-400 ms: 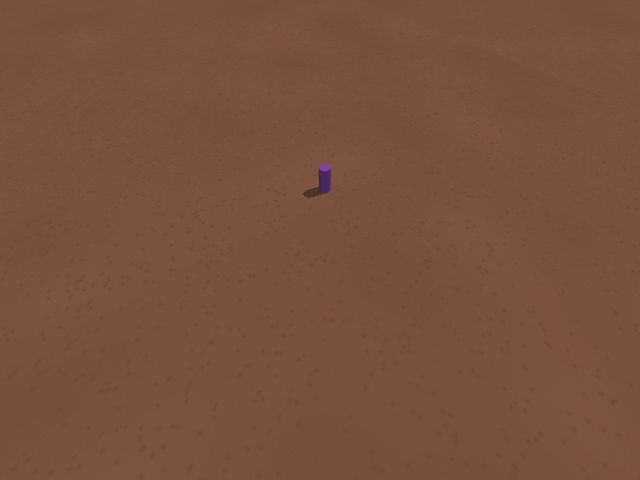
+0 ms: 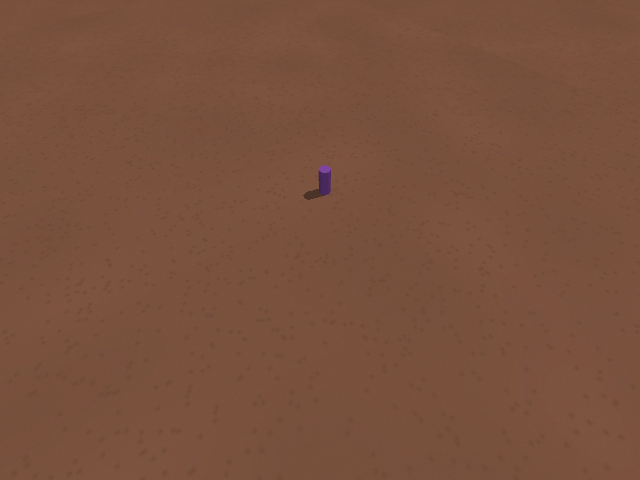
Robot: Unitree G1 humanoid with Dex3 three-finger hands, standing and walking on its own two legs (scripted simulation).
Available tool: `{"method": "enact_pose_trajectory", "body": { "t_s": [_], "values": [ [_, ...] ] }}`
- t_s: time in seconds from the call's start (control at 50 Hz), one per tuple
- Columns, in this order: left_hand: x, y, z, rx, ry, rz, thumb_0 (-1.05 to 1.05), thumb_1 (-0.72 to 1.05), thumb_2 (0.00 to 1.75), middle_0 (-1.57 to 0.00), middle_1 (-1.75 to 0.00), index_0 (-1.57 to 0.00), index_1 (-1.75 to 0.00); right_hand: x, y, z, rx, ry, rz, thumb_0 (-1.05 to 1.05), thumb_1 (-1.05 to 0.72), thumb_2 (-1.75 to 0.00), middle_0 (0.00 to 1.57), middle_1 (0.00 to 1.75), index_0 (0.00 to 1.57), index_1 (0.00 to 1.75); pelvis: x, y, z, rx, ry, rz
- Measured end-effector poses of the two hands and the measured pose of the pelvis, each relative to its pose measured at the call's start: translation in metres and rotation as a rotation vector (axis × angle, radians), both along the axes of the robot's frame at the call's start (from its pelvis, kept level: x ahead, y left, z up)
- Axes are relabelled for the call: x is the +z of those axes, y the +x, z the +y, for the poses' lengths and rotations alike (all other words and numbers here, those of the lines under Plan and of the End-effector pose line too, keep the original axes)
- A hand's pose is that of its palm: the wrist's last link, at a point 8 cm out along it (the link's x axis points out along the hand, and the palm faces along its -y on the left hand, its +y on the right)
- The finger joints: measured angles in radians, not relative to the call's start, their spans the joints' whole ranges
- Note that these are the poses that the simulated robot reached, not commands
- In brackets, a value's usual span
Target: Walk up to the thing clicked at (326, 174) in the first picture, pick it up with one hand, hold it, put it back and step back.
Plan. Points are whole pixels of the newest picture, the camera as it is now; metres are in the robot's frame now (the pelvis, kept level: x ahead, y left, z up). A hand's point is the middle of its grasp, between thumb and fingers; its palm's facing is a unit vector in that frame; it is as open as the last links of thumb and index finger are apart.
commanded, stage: stand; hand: left
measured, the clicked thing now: (324, 180) +1.46 +0.00 -0.72
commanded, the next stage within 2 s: walk up in 0.72 s
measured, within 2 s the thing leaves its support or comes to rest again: neither
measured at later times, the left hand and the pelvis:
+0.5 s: hand out of the picture +0.08 +0.25 -0.16, palm faces -0.03 -0.94 -0.34, open 7.4 cm; pelvis +0.00 +0.00 +0.00, yaw +0 degrees
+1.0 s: hand out of the picture +0.15 +0.24 -0.14, palm faces -0.13 -0.91 -0.40, open 7.4 cm; pelvis +0.05 -0.05 -0.02, yaw -6 degrees
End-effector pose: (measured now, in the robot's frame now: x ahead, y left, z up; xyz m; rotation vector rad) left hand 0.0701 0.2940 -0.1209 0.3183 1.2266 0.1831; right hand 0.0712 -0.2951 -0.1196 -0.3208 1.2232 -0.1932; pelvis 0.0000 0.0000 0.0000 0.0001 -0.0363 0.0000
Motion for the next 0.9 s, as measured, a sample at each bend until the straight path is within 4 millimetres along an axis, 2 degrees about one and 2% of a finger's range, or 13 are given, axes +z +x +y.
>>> {"method": "enact_pose_trajectory", "body": {
  "t_s": [0.74,0.82,0.9],
  "values": [
    [0.001,0.002,0.0,-0.002,-0.003,0.002,0.01,0.9,0.9,-0.2,-0.3,-0.2,-0.3,0.001,0.0,-0.002,-0.006,0.002,-0.001,0.01,-0.9,-0.89,0.2,0.3,0.2,0.3,0.0,0.004,-0.001,-0.007,0.001,0.005],
    [0.004,0.009,0.005,-0.037,0.001,0.013,0.01,0.9,0.9,-0.2,-0.3,-0.2,-0.3,0.005,-0.003,-0.016,-0.035,0.004,-0.074,0.01,-0.9,-0.89,0.21,0.3,0.2,0.3,-0.003,0.011,-0.005,-0.046,0.013,0.018],
    [0.012,0.035,0.005,-0.079,0.023,-0.004,0.01,0.9,0.9,-0.2,-0.3,-0.2,-0.3,0.007,-0.017,-0.044,-0.071,-0.026,-0.062,0.01,-0.9,-0.89,0.21,0.3,0.2,0.3,-0.005,0.024,-0.02,-0.065,0.021,0.014]
  ]
}}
